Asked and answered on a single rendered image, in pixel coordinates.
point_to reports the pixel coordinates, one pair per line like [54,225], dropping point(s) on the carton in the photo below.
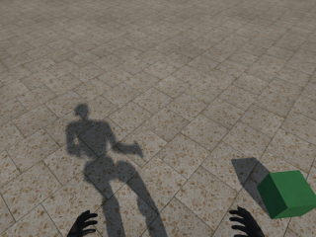
[286,194]

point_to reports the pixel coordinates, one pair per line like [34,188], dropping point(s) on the robot left hand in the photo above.
[78,226]

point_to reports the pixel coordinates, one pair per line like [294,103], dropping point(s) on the robot right hand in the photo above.
[251,228]

